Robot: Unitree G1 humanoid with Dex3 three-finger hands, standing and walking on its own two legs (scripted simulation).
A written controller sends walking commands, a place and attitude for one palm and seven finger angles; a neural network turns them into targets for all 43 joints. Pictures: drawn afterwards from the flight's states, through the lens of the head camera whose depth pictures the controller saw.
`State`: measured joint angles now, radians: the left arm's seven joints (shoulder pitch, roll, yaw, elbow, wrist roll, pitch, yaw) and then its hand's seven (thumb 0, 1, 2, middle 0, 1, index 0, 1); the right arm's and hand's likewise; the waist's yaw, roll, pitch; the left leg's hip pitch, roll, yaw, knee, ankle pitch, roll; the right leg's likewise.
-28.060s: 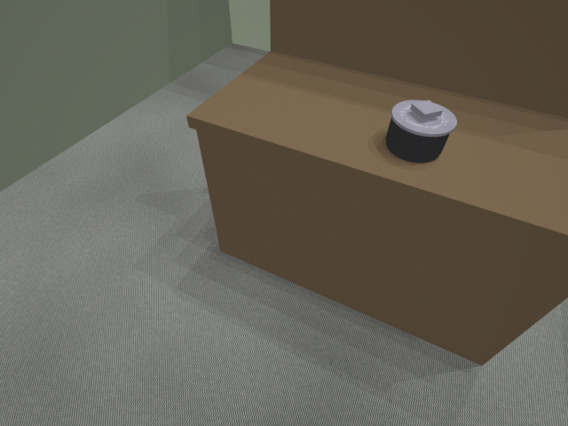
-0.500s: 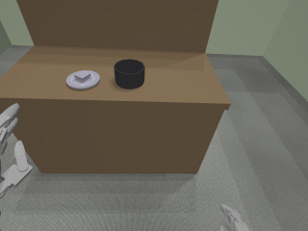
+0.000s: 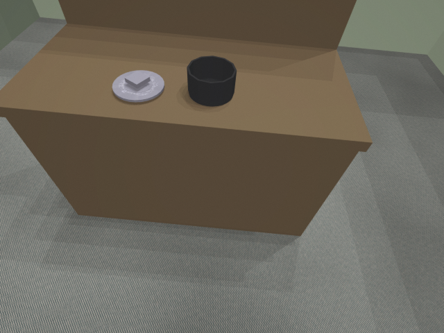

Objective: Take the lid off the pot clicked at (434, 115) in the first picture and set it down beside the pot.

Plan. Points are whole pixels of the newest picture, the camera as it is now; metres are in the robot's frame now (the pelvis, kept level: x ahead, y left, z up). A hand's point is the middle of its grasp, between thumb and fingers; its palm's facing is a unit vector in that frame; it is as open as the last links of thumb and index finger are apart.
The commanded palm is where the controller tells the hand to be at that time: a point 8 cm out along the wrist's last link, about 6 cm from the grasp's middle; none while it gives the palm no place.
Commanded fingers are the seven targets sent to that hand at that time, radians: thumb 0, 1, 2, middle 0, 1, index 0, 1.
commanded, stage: stop stepping back and stand still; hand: left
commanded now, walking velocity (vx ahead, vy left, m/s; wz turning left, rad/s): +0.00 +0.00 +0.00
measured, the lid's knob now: (137, 79) +0.79 +0.31 -0.02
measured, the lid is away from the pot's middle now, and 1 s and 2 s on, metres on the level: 0.23 0.23 0.23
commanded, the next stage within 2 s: let the arm hang, fingers relaxed in 0.42 s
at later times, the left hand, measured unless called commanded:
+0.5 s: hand out of the picture +0.06 +0.20 -0.16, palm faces +0.00 -0.97 -0.23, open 7.3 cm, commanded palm none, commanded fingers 0.00 0.90 0.90 -0.20 -0.30 -0.20 -0.30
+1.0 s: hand out of the picture +0.01 +0.18 -0.16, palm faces +0.00 -0.98 -0.18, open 7.4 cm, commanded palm none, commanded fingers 0.00 0.90 0.90 -0.20 -0.30 -0.20 -0.30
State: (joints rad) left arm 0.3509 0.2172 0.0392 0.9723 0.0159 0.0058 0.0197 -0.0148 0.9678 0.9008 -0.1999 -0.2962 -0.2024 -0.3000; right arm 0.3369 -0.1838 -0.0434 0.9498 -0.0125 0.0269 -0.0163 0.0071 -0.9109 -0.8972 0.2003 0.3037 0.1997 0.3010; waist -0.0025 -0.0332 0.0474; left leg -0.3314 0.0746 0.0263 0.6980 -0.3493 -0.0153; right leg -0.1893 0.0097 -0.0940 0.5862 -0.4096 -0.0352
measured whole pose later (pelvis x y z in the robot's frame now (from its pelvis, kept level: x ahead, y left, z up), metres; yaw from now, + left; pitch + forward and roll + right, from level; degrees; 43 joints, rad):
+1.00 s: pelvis +0.01 +0.02 +0.01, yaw -2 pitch -1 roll +0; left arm 0.29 0.12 0.01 1.12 0.01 0.00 0.05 0.00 0.91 0.90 -0.20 -0.30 -0.20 -0.30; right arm 0.29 -0.13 -0.04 1.11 -0.01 0.01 -0.03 0.01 -0.92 -0.90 0.20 0.30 0.20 0.30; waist -0.01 0.00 0.05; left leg -0.18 0.04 0.09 0.48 -0.29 0.00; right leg -0.08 -0.01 -0.05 0.43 -0.34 0.00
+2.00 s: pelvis +0.00 +0.02 +0.02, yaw -3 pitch -1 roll +0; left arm 0.30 0.11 0.01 1.14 0.01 -0.01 0.05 0.00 0.91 0.90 -0.19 -0.30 -0.20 -0.30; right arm 0.30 -0.11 -0.04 1.13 0.00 0.00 -0.03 0.00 -0.92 -0.90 0.20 0.30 0.20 0.30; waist -0.01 0.00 0.04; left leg -0.18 0.04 0.10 0.46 -0.26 0.00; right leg -0.09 -0.01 -0.04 0.42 -0.31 0.00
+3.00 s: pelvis +0.00 +0.02 +0.02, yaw -3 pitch -1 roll +0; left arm 0.30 0.11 0.01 1.14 0.01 -0.02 0.05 0.00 0.91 0.90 -0.19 -0.30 -0.20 -0.30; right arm 0.30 -0.11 -0.04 1.14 0.00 0.00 -0.04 0.00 -0.92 -0.90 0.20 0.30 0.20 0.30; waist -0.01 0.00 0.05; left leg -0.17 0.04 0.10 0.45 -0.26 0.00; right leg -0.09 -0.01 -0.04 0.42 -0.31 0.00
